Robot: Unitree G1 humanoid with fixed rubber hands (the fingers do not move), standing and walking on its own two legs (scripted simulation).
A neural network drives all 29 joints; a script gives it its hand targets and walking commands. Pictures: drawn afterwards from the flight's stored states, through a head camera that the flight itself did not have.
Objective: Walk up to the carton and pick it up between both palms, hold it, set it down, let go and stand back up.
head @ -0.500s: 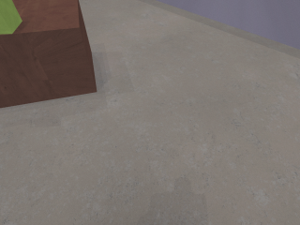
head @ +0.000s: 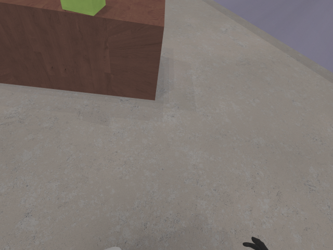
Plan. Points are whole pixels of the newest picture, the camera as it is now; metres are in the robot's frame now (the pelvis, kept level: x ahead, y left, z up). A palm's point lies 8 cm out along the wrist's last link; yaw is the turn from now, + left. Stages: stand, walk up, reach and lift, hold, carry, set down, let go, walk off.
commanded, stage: walk up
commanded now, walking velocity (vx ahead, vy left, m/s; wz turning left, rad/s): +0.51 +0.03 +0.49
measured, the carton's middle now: out of the picture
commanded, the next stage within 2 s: none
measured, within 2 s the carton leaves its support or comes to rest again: neither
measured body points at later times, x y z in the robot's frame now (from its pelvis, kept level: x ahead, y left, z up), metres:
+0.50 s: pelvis +0.31 +0.04 +0.00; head +0.34 +0.05 +0.45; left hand +0.44 +0.27 -0.13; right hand +0.24 -0.18 -0.14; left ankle +0.06 +0.11 -0.63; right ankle +0.43 -0.05 -0.69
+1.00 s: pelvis +0.53 +0.18 +0.04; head +0.54 +0.20 +0.49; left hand +0.50 +0.42 -0.12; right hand +0.66 -0.02 -0.10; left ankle +0.51 +0.27 -0.69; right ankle +0.52 +0.03 -0.60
